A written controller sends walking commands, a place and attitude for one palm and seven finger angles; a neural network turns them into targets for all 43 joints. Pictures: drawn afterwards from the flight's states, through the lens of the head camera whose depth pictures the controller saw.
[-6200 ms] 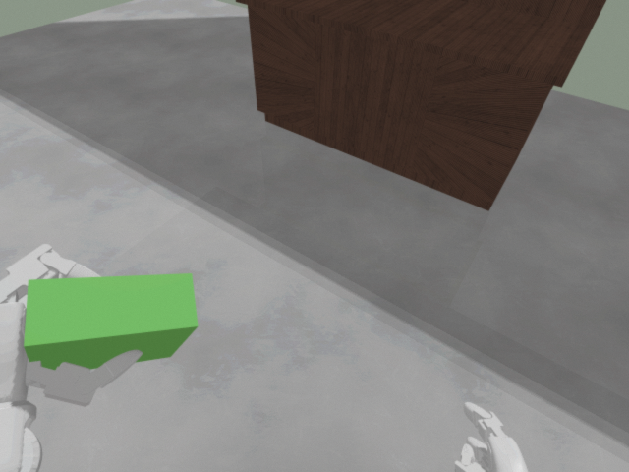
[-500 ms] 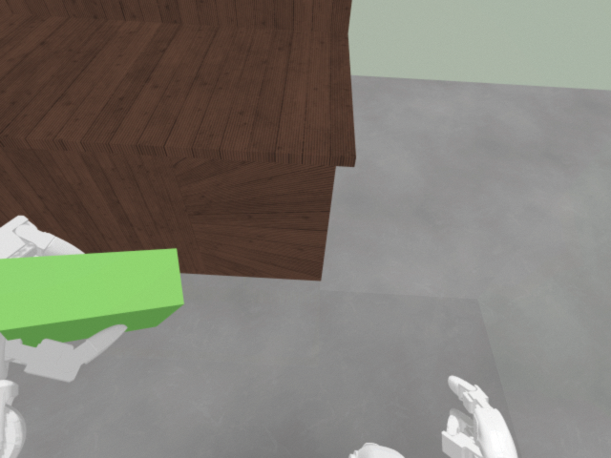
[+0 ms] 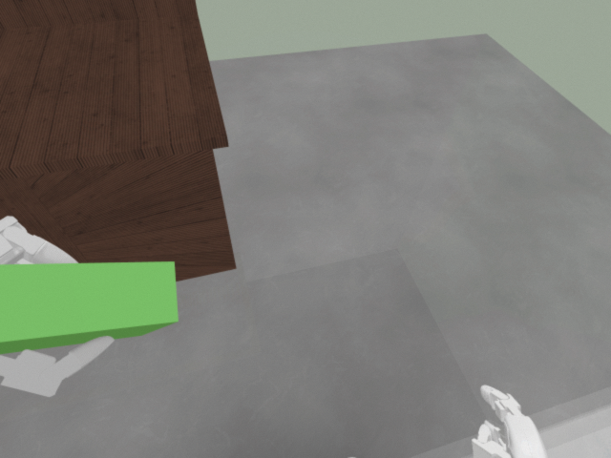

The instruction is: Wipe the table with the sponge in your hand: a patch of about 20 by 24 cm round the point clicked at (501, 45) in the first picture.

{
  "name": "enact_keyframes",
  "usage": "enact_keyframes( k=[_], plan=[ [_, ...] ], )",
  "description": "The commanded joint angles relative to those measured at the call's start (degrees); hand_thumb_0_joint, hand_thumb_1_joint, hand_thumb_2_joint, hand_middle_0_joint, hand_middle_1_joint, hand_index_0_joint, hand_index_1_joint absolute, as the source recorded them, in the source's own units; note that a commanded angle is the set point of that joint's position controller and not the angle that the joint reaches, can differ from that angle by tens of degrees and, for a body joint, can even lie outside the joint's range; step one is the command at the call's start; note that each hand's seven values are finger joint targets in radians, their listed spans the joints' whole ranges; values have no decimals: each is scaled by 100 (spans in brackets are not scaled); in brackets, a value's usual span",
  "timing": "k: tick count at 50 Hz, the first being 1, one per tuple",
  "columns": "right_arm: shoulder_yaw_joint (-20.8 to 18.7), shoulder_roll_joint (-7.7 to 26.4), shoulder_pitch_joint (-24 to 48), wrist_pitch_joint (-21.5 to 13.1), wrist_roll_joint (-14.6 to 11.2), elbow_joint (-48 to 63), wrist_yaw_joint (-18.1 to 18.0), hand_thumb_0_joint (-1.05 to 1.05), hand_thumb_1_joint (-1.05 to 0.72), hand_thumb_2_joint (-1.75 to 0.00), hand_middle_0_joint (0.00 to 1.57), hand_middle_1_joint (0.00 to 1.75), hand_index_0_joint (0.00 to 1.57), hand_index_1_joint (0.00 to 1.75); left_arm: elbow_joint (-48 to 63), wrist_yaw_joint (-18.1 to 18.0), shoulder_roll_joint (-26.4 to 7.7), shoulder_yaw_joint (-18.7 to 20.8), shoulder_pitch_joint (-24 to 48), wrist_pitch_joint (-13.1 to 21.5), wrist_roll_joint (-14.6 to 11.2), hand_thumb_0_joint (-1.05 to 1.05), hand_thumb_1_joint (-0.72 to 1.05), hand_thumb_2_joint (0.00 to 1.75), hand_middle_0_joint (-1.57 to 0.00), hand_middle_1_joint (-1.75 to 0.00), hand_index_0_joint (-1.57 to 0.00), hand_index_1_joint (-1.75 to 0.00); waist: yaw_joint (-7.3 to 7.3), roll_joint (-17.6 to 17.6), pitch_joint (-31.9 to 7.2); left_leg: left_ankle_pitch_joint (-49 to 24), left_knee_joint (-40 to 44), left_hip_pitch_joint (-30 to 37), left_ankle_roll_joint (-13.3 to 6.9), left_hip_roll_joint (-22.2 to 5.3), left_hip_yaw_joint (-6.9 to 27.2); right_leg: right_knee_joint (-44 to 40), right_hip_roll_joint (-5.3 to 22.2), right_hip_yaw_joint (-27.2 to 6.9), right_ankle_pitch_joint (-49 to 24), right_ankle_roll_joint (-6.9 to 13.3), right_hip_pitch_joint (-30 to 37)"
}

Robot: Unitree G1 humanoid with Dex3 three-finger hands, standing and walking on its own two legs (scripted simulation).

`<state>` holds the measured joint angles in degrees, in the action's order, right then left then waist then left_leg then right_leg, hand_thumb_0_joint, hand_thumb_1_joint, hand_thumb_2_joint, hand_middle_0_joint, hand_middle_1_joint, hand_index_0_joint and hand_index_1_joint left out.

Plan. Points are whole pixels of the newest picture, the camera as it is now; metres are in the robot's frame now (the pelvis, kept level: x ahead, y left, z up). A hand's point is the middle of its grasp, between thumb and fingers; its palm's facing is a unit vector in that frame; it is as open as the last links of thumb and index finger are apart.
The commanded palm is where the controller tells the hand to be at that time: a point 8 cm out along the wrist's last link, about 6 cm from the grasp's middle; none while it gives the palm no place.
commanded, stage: turn to face it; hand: left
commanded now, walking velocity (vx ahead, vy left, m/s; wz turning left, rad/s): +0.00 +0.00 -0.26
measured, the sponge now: (109, 306) +0.23 +0.20 +0.15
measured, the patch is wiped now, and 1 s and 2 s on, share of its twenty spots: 0.00 0.00 0.00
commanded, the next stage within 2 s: take the last steps up to it in 0.06 s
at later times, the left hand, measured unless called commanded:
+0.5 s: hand (101, 337) +0.19 +0.18 +0.18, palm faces +0.28 -0.82 -0.49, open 9.6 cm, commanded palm +0.14 +0.24 +0.19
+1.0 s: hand (71, 286) +0.24 +0.22 +0.18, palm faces +0.38 -0.80 -0.47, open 9.6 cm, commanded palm +0.18 +0.27 +0.19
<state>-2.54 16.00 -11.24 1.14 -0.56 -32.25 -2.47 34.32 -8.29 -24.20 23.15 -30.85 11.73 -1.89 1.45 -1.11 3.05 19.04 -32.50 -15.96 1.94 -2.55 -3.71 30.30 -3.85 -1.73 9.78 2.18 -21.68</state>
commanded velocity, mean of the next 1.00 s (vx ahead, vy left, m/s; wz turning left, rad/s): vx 0.26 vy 0.13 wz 0.03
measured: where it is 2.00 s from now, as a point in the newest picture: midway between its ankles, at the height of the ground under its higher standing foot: (251, 449)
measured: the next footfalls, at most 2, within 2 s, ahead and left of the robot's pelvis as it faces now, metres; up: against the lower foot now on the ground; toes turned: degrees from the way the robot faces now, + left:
right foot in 0.28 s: +0.00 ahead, -0.14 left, +0.00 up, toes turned -10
left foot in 0.64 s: +0.05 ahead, +0.12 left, +0.00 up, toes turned +5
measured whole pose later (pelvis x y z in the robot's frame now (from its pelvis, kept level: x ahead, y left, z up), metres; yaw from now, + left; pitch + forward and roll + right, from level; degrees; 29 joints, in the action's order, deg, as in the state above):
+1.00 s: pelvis +0.02 +0.00 +0.00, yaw -1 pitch -1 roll +1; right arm 0.4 10.4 -10.8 -3.5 -0.1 -38.5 -2.1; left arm 24.6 -7.2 -19.8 19.1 -25.7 14.3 -0.9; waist -1.0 3.8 2.0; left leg 22.0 -61.8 -25.8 0.9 -1.6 -2.9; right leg 35.7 3.8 9.8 19.1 2.3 -15.8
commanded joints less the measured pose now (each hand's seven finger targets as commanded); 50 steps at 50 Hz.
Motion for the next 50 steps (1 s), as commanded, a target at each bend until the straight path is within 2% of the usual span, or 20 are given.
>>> enact_keyframes(
  k=[1, 3, 5, 7, 12, 13, 15, 16, 20, 30, 31, 33, 34, 36, 43, 44, 45, 46, 47, 50],
  plan=[
    [-79, 350, 448, -434, 21, 934, -88, 0, -90, -90, 20, 30, 20, 30, 1005, -138, -868, 718, 382, 410, 35, 0, 10, 130, -120, -160, -120, -160, -273, 1912, -860, -1223, 1738, 724, -967, -2091, 1866, 1613, 228, -67, 1869, -305, -547],
    [-73, 255, 351, -566, 84, 857, -45, 0, -90, -90, 20, 30, 20, 30, 1022, -91, -692, 424, 631, 425, 89, 0, 10, 130, -120, -160, -120, -160, -161, 1707, -499, -2140, 1561, 127, -1137, -2098, 1619, 2930, 385, -31, 1739, -381, -544],
    [-90, 303, 329, -700, -6, 798, 40, 0, -90, -90, 20, 30, 20, 30, 1213, -49, -602, 217, 915, 378, 111, 0, 10, 130, -120, -160, -120, -160, -230, 1525, -610, -2781, 1114, 535, -803, -1677, 554, 2464, 411, 388, 1533, -436, -557],
    [-84, 341, 180, -794, -8, 752, 80, 0, -90, -90, 20, 30, 20, 30, 972, -70, -392, 6, 746, 320, 101, 0, 10, 130, -120, -160, -120, -160, -119, 1709, -570, -2995, 1058, 536, -691, -1568, 447, 1845, 343, 634, 1512, -469, -260],
    [7, 312, 343, -819, -4, 637, 2, 0, -90, -90, 20, 30, 20, 30, 548, -139, -621, 262, 921, 258, 86, 0, 10, 130, -120, -160, -120, -160, -124, 1354, -737, -729, 652, -163, -520, -1161, 153, -358, 316, 1047, 854, -396, 1332],
    [31, 236, 345, -766, 13, 607, -20, 0, -90, -90, 20, 30, 20, 30, 481, -166, -737, 356, 940, 276, 99, 0, 10, 130, -120, -160, -120, -160, -90, 911, -808, -8, 287, -503, -414, -958, 43, -734, 626, 693, 760, -242, 1720],
    [97, 75, 434, -677, 37, 671, -25, 0, -90, -90, 20, 30, 20, 30, 251, -212, -998, 599, 790, 242, 66, 0, 10, 130, -120, -160, -120, -160, -160, -977, -753, 1272, -1706, -1781, -114, 10, -276, -1557, 2312, -1944, 1259, 647, 1821],
    [-17, 198, 579, -647, -4, 630, -18, 0, -90, -90, 20, 30, 20, 30, 220, -180, -930, 491, 808, 210, 5, 0, 10, 130, -120, -160, -120, -160, -242, -1380, -569, 1117, -2714, -2010, -116, -94, 177, -1949, 2679, -2508, 2005, 831, 1509],
    [111, 86, 647, -495, 22, 451, -47, 0, -90, -90, 20, 30, 20, 30, 409, -129, -890, 651, 486, 417, 26, 0, 10, 130, -120, -160, -120, -160, -114, -481, -584, 160, -2734, -1824, -27, -385, 403, -1653, 2363, -756, 418, 711, 1292],
    [-123, 178, 207, -732, 72, 507, -197, 0, -90, -90, 20, 30, 20, 30, 578, -283, -633, 341, 751, 448, 97, 0, 10, 130, -120, -160, -120, -160, -110, -373, -791, -179, 686, 391, -266, 52, -454, -854, 1911, -183, 1220, 331, 1079],
    [-168, 252, 175, -760, 62, 544, -221, 0, -90, -90, 20, 30, 20, 30, 735, -277, -609, 285, 890, 487, 105, 0, 10, 130, -120, -160, -120, -160, -72, 121, -736, -116, 1003, 774, -367, -99, -272, -276, 1658, -69, 1269, 176, 751],
    [-199, 408, 184, -813, 19, 632, -197, 0, -90, -90, 20, 30, 20, 30, 922, -279, -597, 319, 961, 578, 114, 0, 10, 130, -120, -160, -120, -160, -93, 1703, -785, -1127, 1420, 1586, -1101, -1485, 1742, 1803, 646, 912, 1951, -296, -646],
    [-168, 317, 214, -847, 33, 505, -185, 0, -90, -90, 20, 30, 20, 30, 600, -219, -700, 304, 858, 614, 174, 0, 10, 130, -120, -160, -120, -160, -59, 1915, -738, -306, 1825, 1080, -1417, -1834, 2313, 2793, 672, 692, 2610, -275, -865],
    [-155, 245, 282, -941, 58, 419, -159, 0, -90, -90, 20, 30, 20, 30, 783, -196, -767, 383, 914, 629, 169, 0, 10, 130, -120, -160, -120, -160, -81, 1600, -438, -398, 1647, 876, -1604, -1731, 2137, 2912, 917, 466, 2227, -325, -1171],
    [-52, 219, 337, -957, 21, 324, -126, 0, -90, -90, 20, 30, 20, 30, 311, -137, -613, 375, 612, 479, 70, 0, 10, 130, -120, -160, -120, -160, -215, 888, -667, -318, 522, -410, -848, -954, 455, -197, 695, 1057, 903, -286, 1390],
    [-55, 159, 339, -899, 25, 325, -124, 0, -90, -90, 20, 30, 20, 30, 152, -128, -651, 381, 715, 453, 107, 0, 10, 130, -120, -160, -120, -160, -219, 65, -689, 67, -539, -1095, -649, -595, 106, -784, 1242, 171, 1029, -8, 1945],
    [-34, 55, 356, -835, 17, 417, -83, 0, -90, -90, 20, 30, 20, 30, -85, -129, -773, 461, 680, 398, 108, 0, 10, 130, -120, -160, -120, -160, -198, -1401, -692, 772, -2112, -2249, -359, 107, -333, -1394, 2553, -2149, 1105, 623, 2429],
    [-77, 200, 543, -851, 15, 462, -40, 0, -90, -90, 20, 30, 20, 30, -86, -122, -852, 574, 1035, 410, -16, 0, 10, 130, -120, -160, -120, -160, -256, -1558, -422, 923, -3156, -2607, -201, 45, 259, -1820, 3127, -3053, 1422, 847, 2023],
    [-102, 205, 487, -829, 17, 364, -14, 0, -90, -90, 20, 30, 20, 30, -137, -79, -834, 540, 1084, 468, -39, 0, 10, 130, -120, -160, -120, -160, -179, -1257, -200, 622, -3704, -2678, -119, -118, 611, -1895, 3154, -2972, 1620, 945, 1705],
    [30, 91, 621, -680, 9, 303, -6, 0, -90, -90, 20, 30, 20, 30, 227, -2, -773, 456, 1127, 646, 30, 0, 10, 130, -120, -160, -120, -160, -172, -517, -303, 36, -3554, -2453, -31, -377, 517, -1509, 2632, -1007, -174, 689, 1561]
  ],
)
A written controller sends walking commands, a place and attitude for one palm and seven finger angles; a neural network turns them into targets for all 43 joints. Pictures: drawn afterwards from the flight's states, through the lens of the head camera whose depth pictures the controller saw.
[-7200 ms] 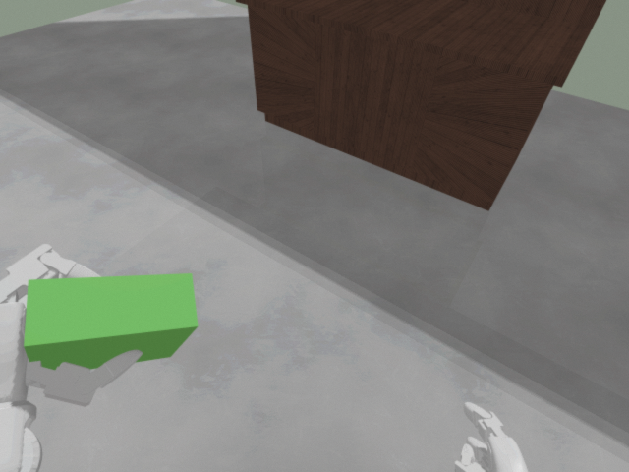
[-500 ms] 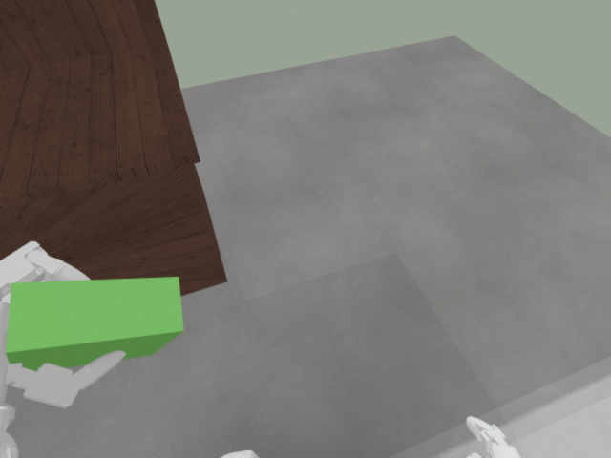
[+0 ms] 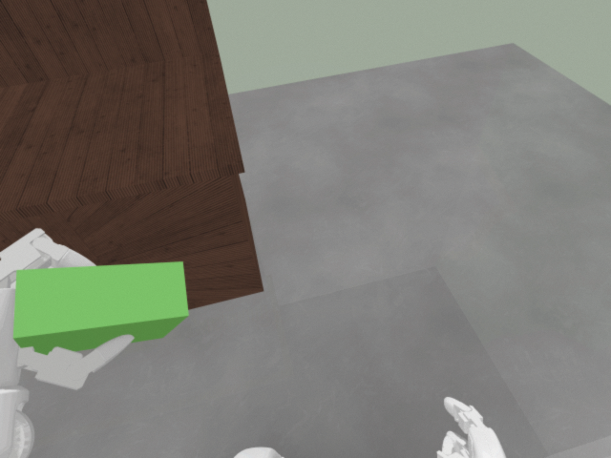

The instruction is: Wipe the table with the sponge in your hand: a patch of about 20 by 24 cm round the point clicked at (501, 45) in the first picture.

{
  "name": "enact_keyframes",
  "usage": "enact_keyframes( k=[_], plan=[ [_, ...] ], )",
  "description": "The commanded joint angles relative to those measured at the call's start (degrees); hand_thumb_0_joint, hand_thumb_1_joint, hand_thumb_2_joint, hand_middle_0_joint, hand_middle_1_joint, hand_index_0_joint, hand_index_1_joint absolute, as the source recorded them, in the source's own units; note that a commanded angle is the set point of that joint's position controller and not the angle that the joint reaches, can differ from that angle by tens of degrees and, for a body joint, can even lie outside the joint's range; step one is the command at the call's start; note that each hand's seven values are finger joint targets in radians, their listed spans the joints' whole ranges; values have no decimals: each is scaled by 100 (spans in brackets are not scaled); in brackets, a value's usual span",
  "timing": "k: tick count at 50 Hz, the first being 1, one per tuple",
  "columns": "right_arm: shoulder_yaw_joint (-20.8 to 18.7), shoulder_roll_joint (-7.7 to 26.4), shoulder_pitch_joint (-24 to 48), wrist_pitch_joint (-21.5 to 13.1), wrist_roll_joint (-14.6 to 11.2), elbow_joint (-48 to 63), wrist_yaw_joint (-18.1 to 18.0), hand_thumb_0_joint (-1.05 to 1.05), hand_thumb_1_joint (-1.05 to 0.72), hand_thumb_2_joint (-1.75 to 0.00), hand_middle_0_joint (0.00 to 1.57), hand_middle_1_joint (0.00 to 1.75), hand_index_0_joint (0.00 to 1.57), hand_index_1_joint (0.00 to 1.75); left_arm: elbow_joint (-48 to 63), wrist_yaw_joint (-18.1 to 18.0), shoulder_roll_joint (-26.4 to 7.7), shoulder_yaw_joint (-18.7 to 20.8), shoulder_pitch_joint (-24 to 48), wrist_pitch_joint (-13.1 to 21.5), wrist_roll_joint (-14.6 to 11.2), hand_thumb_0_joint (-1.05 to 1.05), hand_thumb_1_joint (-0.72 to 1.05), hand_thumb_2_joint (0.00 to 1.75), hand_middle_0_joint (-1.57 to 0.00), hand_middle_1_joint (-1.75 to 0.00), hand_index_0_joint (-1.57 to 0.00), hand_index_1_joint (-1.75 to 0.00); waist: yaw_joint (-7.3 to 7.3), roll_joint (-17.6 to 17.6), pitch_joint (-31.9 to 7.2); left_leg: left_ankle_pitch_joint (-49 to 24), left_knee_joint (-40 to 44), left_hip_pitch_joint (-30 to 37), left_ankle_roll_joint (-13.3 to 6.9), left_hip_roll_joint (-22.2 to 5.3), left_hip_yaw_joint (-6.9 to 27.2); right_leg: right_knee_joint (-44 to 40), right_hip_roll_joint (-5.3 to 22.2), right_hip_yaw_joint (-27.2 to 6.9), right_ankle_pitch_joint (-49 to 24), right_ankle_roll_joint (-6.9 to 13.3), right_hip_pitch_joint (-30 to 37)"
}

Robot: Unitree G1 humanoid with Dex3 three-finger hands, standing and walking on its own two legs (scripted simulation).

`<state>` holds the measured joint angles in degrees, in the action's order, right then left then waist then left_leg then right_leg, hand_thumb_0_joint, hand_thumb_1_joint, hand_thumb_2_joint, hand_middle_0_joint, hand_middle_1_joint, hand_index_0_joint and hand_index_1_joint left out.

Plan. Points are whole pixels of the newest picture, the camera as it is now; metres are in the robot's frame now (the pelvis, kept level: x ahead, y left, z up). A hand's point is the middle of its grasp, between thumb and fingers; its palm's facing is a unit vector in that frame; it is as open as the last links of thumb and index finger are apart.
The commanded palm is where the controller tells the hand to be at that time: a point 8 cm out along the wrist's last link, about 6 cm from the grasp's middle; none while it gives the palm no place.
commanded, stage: take the last steps up to it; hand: left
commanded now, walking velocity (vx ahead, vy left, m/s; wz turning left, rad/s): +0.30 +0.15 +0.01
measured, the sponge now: (129, 308) +0.23 +0.19 +0.16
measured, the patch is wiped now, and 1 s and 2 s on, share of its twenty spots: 0.00 0.00 0.00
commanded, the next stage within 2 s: come to a stop and stand still in 1.26 s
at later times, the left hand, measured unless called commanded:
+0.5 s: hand (72, 212) +0.33 +0.29 +0.19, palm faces +0.32 -0.81 -0.49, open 9.6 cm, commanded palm +0.28 +0.34 +0.19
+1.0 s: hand (47, 149) +0.45 +0.39 +0.18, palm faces +0.38 -0.81 -0.44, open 9.6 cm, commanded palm +0.38 +0.43 +0.19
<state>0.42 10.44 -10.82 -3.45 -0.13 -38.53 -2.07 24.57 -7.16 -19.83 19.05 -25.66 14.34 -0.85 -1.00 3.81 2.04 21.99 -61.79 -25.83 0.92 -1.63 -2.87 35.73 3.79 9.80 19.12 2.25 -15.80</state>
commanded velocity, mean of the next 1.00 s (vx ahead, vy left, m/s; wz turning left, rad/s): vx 0.28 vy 0.15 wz -0.01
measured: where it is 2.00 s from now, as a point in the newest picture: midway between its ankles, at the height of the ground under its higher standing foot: (262, 448)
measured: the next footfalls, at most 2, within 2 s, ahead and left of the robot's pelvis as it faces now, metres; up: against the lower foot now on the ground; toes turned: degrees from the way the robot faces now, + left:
left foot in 0.26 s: +0.14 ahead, +0.19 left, +0.00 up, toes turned +9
right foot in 0.54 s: +0.18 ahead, -0.03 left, +0.00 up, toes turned -11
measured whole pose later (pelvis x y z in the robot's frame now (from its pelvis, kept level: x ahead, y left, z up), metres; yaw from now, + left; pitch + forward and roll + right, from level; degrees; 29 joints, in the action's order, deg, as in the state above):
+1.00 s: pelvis +0.21 +0.15 +0.00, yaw -2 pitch +0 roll +0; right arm -2.5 10.0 -8.8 -5.1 -0.6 -34.2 -3.1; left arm 29.1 -8.8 -24.7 24.0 -23.4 15.1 -0.8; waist 0.5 -2.5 4.4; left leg 14.3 -34.6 -20.3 -1.8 -3.9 -9.6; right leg 64.0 5.3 4.0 31.2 -1.9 -24.2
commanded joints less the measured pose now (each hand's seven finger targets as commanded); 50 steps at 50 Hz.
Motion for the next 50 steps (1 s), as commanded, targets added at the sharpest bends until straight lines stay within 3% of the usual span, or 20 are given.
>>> enact_keyframes(
  k=[1, 7, 11, 13, 15, 20, 24, 25, 26, 27, 28, 30, 31, 36, 40, 42, 43, 44, 46, 50],
  plan=[
    [-262, 653, 613, -214, -12, 959, -61, 0, -90, -90, 20, 30, 20, 30, 1173, -124, -1172, 833, 492, 420, -52, 0, 10, 130, -120, -160, -120, -160, 78, -998, -158, -405, -268, -1292, 60, -497, 343, -1996, 1752, -1773, -1607, 609, 840],
    [-310, 517, 507, -317, 47, 1245, -74, 0, -90, -90, 20, 30, 20, 30, 1716, -326, -1165, 890, 171, 336, -21, 0, 10, 130, -120, -160, -120, -160, -91, -1483, -716, -609, 2503, 365, -80, -70, -768, -1536, 1421, -1036, -2109, 472, 1089],
    [-466, 676, 228, -353, -7, 1293, -181, 0, -90, -90, 20, 30, 20, 30, 1961, -376, -1092, 837, 368, 337, -18, 0, 10, 130, -120, -160, -120, -160, 136, -553, -886, -1118, 3791, 1960, -164, -71, -776, -135, 923, -661, -1362, 83, 505],
    [-584, 897, 132, -379, -52, 1335, -150, 0, -90, -90, 20, 30, 20, 30, 2082, -386, -1118, 919, 414, 437, -40, 0, 10, 130, -120, -160, -120, -160, 189, 1524, -1162, -2798, 4134, 3209, -1082, -1812, 1754, 2403, -68, -199, 1541, -357, -1447],
    [-541, 777, 210, -444, -37, 1198, -159, 0, -90, -90, 20, 30, 20, 30, 1712, -328, -1438, 1149, 123, 431, -81, 0, 10, 130, -120, -160, -120, -160, 137, 1261, -1146, -2549, 4153, 2993, -1706, -2190, 2332, 3394, 155, -789, 1716, -321, -2140],
    [-443, 753, 338, -608, -87, 1079, -46, 0, -90, -90, 20, 30, 20, 30, 2198, -235, -1085, 916, -237, 403, -114, 0, 10, 130, -120, -160, -120, -160, 65, 1100, -798, -2211, 4242, 1771, -1159, -1427, 496, 1589, 186, -264, 558, -390, -1154],
    [-374, 741, 299, -583, -70, 1019, -127, 0, -90, -90, 20, 30, 20, 30, 1615, -249, -1106, 962, -320, 244, -130, 0, 10, 130, -120, -160, -120, -160, 40, 650, -881, -1574, 3653, 1269, -783, -1229, 82, -259, -143, 155, -77, -380, 308],
    [-362, 753, 329, -527, -67, 1046, -151, 0, -90, -90, 20, 30, 20, 30, 1516, -249, -1129, 986, -178, 204, -101, 0, 10, 130, -120, -160, -120, -160, 39, 380, -900, -1219, 3220, 807, -644, -1094, -31, -698, -37, 6, -323, -290, 874],
    [-358, 671, 347, -465, -65, 1023, -167, 0, -90, -90, 20, 30, 20, 30, 1343, -239, -1244, 1021, -64, 184, -61, 0, 10, 130, -120, -160, -120, -160, 11, -523, -861, -673, 2166, 158, -494, -791, -265, -1217, 597, -1004, -290, -15, 1337],
    [-324, 579, 375, -411, -43, 1090, -153, 0, -90, -90, 20, 30, 20, 30, 1093, -247, -1418, 1171, 18, 161, -47, 0, 10, 130, -120, -160, -120, -160, 32, -1956, -779, 439, 777, -1093, -199, -60, -602, -1768, 1805, -3222, -622, 577, 1877],
    [-382, 700, 400, -420, -43, 1082, -101, 0, -90, -90, 20, 30, 20, 30, 845, -236, -1368, 1243, 154, 158, -172, 0, 10, 130, -120, -160, -120, -160, -19, -2225, -713, 727, -356, -1523, -69, -53, 44, -2115, 2391, -4126, -514, 819, 1780],
    [-362, 731, 479, -332, -54, 953, -27, 0, -90, -90, 20, 30, 20, 30, 1080, -162, -1359, 1150, 454, 254, -185, 0, 10, 130, -120, -160, -120, -160, 47, -1471, -422, 289, -1108, -1812, 26, -324, 557, -2020, 2389, -3571, -598, 946, 1510],
    [-291, 649, 512, -293, -28, 911, -25, 0, -90, -90, 20, 30, 20, 30, 1169, -145, -1249, 1042, 365, 338, -125, 0, 10, 130, -120, -160, -120, -160, 62, -1079, -336, 27, -1083, -1739, 73, -426, 480, -1908, 2124, -2630, -1293, 789, 1401],
    [-297, 596, 475, -260, 39, 1071, -15, 0, -90, -90, 20, 30, 20, 30, 1737, -245, -1203, 912, 165, 473, -1, 0, 10, 130, -120, -160, -120, -160, 41, -1268, -696, -406, 1482, -285, -9, -428, -284, -1478, 1569, -824, -2858, 456, 1042],
    [-391, 555, 344, -320, 51, 1209, -83, 0, -90, -90, 20, 30, 20, 30, 1946, -381, -1250, 1009, 93, 367, 1, 0, 10, 130, -120, -160, -120, -160, 53, -1315, -811, -951, 2994, 986, -55, -19, -802, -1161, 1365, -748, -2085, 292, 837],
    [-484, 659, 230, -341, 13, 1262, -164, 0, -90, -90, 20, 30, 20, 30, 2097, -380, -1222, 992, 317, 411, -3, 0, 10, 130, -120, -160, -120, -160, 141, -519, -893, -1208, 3661, 1805, -62, -19, -837, -235, 978, -543, -1450, 83, 511],
    [-554, 801, 120, -348, -18, 1276, -184, 0, -90, -90, 20, 30, 20, 30, 2121, -379, -1181, 996, 384, 456, -20, 0, 10, 130, -120, -160, -120, -160, 220, 602, -1067, -1426, 3866, 2455, -319, -578, -76, 912, 587, -286, -840, -123, -163],
    [-613, 930, 111, -358, -50, 1318, -146, 0, -90, -90, 20, 30, 20, 30, 2177, -367, -1131, 963, 489, 489, -35, 0, 10, 130, -120, -160, -120, -160, 202, 1765, -1135, -2628, 4077, 2937, -857, -1680, 1519, 2268, -39, -93, 1513, -366, -1296],
    [-527, 790, 211, -438, -27, 1212, -149, 0, -90, -90, 20, 30, 20, 30, 1682, -326, -1426, 1169, 319, 531, -39, 0, 10, 130, -120, -160, -120, -160, 137, 1395, -1070, -1817, 4356, 2349, -1544, -2219, 2361, 3604, 94, -739, 1764, -305, -1853],
    [-474, 737, 295, -554, -99, 1102, -46, 0, -90, -90, 20, 30, 20, 30, 2281, -205, -1085, 909, 47, 476, -104, 0, 10, 130, -120, -160, -120, -160, 90, 1032, -943, -2411, 4175, 2039, -1225, -1560, 800, 2671, 232, -496, 832, -400, -1734]
  ],
)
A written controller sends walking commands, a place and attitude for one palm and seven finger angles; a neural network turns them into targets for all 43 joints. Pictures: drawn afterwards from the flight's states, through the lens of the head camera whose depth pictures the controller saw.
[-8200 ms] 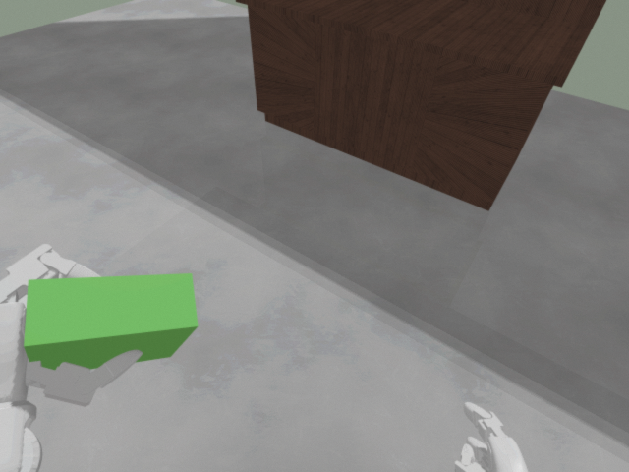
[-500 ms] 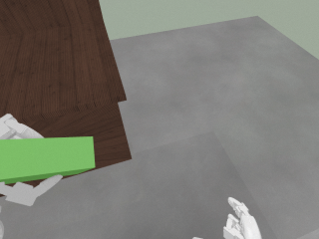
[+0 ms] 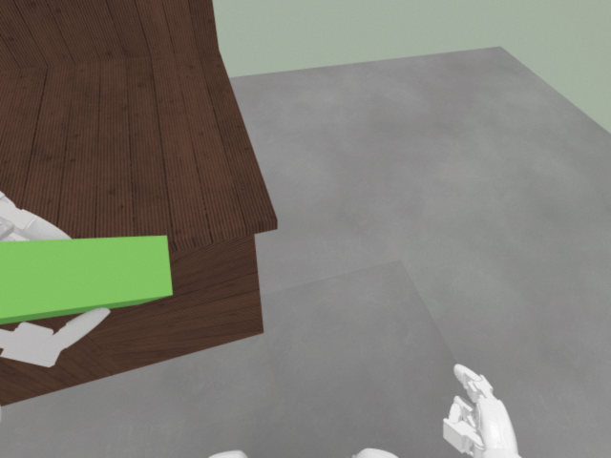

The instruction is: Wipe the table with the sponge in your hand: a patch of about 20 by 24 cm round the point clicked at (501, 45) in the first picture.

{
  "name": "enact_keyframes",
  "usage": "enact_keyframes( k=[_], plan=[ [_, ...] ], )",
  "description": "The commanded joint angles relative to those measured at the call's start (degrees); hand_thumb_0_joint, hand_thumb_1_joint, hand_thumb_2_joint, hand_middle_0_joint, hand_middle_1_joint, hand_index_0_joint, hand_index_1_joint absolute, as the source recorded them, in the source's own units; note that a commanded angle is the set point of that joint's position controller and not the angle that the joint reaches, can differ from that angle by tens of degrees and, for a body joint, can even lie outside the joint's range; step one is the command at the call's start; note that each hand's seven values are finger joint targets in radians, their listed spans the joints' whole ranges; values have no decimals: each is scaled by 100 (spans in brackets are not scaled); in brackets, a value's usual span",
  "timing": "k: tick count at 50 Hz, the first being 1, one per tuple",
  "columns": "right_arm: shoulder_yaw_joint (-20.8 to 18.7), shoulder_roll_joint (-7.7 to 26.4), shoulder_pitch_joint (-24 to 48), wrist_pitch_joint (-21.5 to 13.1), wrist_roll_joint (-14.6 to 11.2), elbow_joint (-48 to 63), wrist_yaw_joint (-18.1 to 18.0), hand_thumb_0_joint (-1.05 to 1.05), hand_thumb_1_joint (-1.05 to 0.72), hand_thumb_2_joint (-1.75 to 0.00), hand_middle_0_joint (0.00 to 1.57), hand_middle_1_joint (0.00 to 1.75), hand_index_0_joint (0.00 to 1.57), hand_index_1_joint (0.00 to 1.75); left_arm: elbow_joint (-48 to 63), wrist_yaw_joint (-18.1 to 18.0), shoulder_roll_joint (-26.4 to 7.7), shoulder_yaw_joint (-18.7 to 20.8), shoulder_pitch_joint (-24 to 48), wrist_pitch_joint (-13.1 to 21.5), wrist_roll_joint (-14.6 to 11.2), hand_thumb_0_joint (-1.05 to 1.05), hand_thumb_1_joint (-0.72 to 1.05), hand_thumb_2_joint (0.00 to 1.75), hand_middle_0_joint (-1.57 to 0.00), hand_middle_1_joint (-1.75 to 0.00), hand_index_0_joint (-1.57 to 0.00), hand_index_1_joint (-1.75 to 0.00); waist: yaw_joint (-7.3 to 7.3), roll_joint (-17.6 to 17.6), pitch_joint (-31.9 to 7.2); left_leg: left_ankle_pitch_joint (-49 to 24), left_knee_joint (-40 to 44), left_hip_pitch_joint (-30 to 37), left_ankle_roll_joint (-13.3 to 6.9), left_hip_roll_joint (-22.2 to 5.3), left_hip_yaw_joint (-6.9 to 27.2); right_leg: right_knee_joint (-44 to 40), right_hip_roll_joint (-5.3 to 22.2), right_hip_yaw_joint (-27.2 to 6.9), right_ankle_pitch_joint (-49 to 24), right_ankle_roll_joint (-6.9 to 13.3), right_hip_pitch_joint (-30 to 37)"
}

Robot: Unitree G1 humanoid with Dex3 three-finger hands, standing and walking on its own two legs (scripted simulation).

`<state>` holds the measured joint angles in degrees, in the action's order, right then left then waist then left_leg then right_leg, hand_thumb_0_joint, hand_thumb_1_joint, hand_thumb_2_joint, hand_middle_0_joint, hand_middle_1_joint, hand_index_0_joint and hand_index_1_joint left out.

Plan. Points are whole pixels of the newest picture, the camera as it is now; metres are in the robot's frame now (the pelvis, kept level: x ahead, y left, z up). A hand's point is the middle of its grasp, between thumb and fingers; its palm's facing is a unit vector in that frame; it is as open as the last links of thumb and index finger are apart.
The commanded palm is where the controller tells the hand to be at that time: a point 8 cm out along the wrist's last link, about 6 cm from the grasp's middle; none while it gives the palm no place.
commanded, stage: take the last steps up to it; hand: left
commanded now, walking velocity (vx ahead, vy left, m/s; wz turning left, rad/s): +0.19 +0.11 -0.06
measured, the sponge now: (103, 278) +0.25 +0.21 +0.16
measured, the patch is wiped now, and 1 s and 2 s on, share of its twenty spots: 0.00 0.00 0.00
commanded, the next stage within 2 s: come to a stop and stand still in 0.26 s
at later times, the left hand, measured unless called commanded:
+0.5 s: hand (59, 226) +0.29 +0.26 +0.18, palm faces +0.33 -0.83 -0.44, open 9.6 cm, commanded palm +0.24 +0.32 +0.19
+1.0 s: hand (62, 260) +0.26 +0.24 +0.18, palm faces +0.33 -0.84 -0.43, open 9.6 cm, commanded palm +0.21 +0.30 +0.19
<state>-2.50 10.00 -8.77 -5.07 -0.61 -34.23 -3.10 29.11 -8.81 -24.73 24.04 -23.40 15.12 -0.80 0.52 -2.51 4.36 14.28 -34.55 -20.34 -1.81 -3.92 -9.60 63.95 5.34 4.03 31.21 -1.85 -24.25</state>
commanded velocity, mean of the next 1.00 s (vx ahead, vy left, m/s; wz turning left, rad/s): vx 0.03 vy -0.02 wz -0.01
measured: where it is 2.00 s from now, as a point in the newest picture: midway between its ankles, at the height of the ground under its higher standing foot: outside the picture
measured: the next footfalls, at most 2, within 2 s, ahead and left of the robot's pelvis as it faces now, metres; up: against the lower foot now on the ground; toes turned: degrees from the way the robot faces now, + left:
right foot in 0.20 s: +0.10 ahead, -0.08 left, +0.00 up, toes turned -10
left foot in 0.52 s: +0.16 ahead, +0.18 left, +0.00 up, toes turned +5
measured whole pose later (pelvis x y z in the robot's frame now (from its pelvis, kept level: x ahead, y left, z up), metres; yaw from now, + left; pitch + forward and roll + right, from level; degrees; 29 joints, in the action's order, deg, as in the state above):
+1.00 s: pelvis +0.04 +0.02 +0.01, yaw -3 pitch -1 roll +1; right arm 1.7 11.4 -12.4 -2.8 -0.2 -36.3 -3.1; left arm 28.1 -7.6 -20.0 18.4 -29.0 8.6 -2.8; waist -0.1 2.1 1.4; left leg 20.9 -40.7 -19.5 1.7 -2.0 -1.6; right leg 28.9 -1.4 5.9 14.2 4.4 -13.9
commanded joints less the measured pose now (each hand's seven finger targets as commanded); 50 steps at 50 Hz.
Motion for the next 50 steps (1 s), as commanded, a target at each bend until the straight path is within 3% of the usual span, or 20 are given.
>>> enact_keyframes(
  k=[1, 5, 9, 10, 12, 13, 15, 17, 19, 22, 24, 26, 28, 32, 39, 41, 42, 43, 44, 50],
  plan=[
    [-137, 756, 102, -422, -40, 679, 70, 0, -90, -90, 20, 30, 20, 30, 1820, -31, -569, 382, -337, 367, -137, 0, 10, 130, -120, -160, -120, -160, -63, 1709, -1190, -1623, 1515, 1280, -909, -1295, 1338, -572, 32, 163, -527, -1, -601],
    [-22, 786, -7, -417, -3, 684, 2, 0, -90, -90, 20, 30, 20, 30, 1413, -60, -632, 430, -509, 151, -164, 0, 10, 130, -120, -160, -120, -160, -19, 1363, -1235, -1609, 1444, 1136, -637, -1196, 1039, -2145, -305, 548, -826, 4, 316],
    [33, 770, 116, -270, 11, 653, -111, 0, -90, -90, 20, 30, 20, 30, 970, -74, -701, 493, -261, -6, -136, 0, 10, 130, -120, -160, -120, -160, -72, 885, -1168, -700, 821, 631, -360, -1084, 857, -3682, -235, 413, -1543, 112, 1380],
    [59, 736, 120, -222, 37, 682, -114, 0, -90, -90, 20, 30, 20, 30, 898, -64, -784, 501, -1, -12, -86, 0, 10, 130, -120, -160, -120, -160, -35, 267, -1205, -123, 168, 58, -196, -768, 668, -3993, 200, -387, -1899, 377, 1807],
    [15, 684, 74, -216, -9, 740, -38, 0, -90, -90, 20, 30, 20, 30, 522, -63, -754, 487, 117, -37, -167, 0, 10, 130, -120, -160, -120, -160, -70, -1618, -983, 1612, -1773, -1316, 274, 258, 243, -4685, 1844, -3041, -2595, 1230, 2284],
    [-42, 806, 93, -209, 4, 688, 43, 0, -90, -90, 20, 30, 20, 30, 676, -57, -695, 336, 250, -2, -173, 0, 10, 130, -120, -160, -120, -160, -64, -1411, -902, 1502, -2589, -1564, 319, 135, 782, -4755, 2090, -3076, -2812, 1418, 2310],
    [128, 655, 313, -132, 6, 635, 54, 0, -90, -90, 20, 30, 20, 30, 947, -83, -818, 446, 429, 93, -103, 0, 10, 130, -120, -160, -120, -160, -87, -391, -843, 1298, -2831, -1658, 360, -28, 1029, -4456, 1885, -2259, -3861, 1375, 2309],
    [171, 595, 312, -92, 65, 613, 19, 0, -90, -90, 20, 30, 20, 30, 1002, -112, -714, 371, 79, 208, -10, 0, 10, 130, -120, -160, -120, -160, -59, -330, -946, 1000, -2041, -1141, 339, -49, 766, -4195, 1481, -1034, -4924, 1076, 2178],
    [142, 579, 347, -66, 84, 735, -15, 0, -90, -90, 20, 30, 20, 30, 1139, -139, -681, 382, -189, 209, -13, 0, 10, 130, -120, -160, -120, -160, -132, -592, -1005, 699, -1033, -591, 330, 83, 416, -4089, 1207, -597, -5173, 948, 2103],
    [102, 555, 249, -48, 122, 871, -82, 0, -90, -90, 20, 30, 20, 30, 1335, -203, -679, 461, -445, 145, -64, 0, 10, 130, -120, -160, -120, -160, -128, -379, -1218, -231, 329, 331, 361, 371, 126, -3778, 800, -259, -4923, 710, 2068],
    [8, 648, 81, 7, 99, 903, -131, 0, -90, -90, 20, 30, 20, 30, 1420, -202, -665, 434, -338, 116, -107, 0, 10, 130, -120, -160, -120, -160, -31, 27, -1271, -1306, 1068, 1109, 352, 90, 340, -3426, 523, -132, -3906, 400, 1757],
    [-111, 905, 39, 5, 6, 998, -142, 0, -90, -90, 20, 30, 20, 30, 1468, -130, -665, 333, -146, 111, -132, 0, 10, 130, -120, -160, -120, -160, -100, 1140, -1143, -2834, 1282, 1425, -39, -1074, 1554, -2707, -195, 73, -1227, 69, 882],
    [-72, 823, 14, -80, 127, 938, -90, 0, -90, -90, 20, 30, 20, 30, 1316, -37, -719, 410, -115, 126, -156, 0, 10, 130, -120, -160, -120, -160, -15, 2069, -1013, -3772, 1721, 1393, -489, -1697, 2375, -1410, -438, -116, 214, 2, 178],
    [-104, 845, -76, -285, 110, 906, 123, 0, -90, -90, 20, 30, 20, 30, 1695, 7, -516, 195, -206, 79, -146, 0, 10, 130, -120, -160, -120, -160, -35, 1712, -1347, -3749, 1269, 1768, -396, -1448, 1524, -1854, -499, -90, -512, 29, 302],
    [26, 813, 2, -261, 45, 930, 131, 0, -90, -90, 20, 30, 20, 30, 1444, 7, -605, 308, -320, -201, -218, 0, 10, 130, -120, -160, -120, -160, -21, 1526, -1196, -1658, 1162, 780, -167, -1148, 1145, -3897, -586, 152, -1478, 7, 1573],
    [92, 700, 77, -205, 34, 939, 82, 0, -90, -90, 20, 30, 20, 30, 1268, -5, -738, 405, -151, -199, -210, 0, 10, 130, -120, -160, -120, -160, 19, 757, -1117, -515, 769, 287, 129, -733, 816, -4283, -178, -320, -2305, 166, 1829],
    [128, 602, 67, -190, 18, 928, 71, 0, -90, -90, 20, 30, 20, 30, 1030, 16, -674, 369, -212, -270, -261, 0, 10, 130, -120, -160, -120, -160, -4, -77, -1127, 347, 285, 251, 313, -238, 493, -4480, 251, -963, -2119, 364, 1443],
    [84, 611, 81, -172, -4, 946, 50, 0, -90, -90, 20, 30, 20, 30, 1066, 23, -651, 300, -231, -335, -331, 0, 10, 130, -120, -160, -120, -160, -25, -601, -950, 573, -317, 292, 380, 98, 547, -4787, 723, -1634, -1991, 650, 975],
    [136, 586, 147, -154, 13, 873, 37, 0, -90, -90, 20, 30, 20, 30, 1091, 6, -690, 312, -160, -352, -341, 0, 10, 130, -120, -160, -120, -160, -44, -608, -816, 774, -790, 133, 363, 168, 749, -4922, 968, -1826, -2060, 860, 870],
    [249, 599, 362, -139, 39, 759, -112, 0, -90, -90, 20, 30, 20, 30, 916, -67, -579, 204, 159, -280, -230, 0, 10, 130, -120, -160, -120, -160, -91, -436, -865, 601, -177, 74, 285, 214, 835, -4539, 744, -992, -3110, 824, 1551]
  ],
)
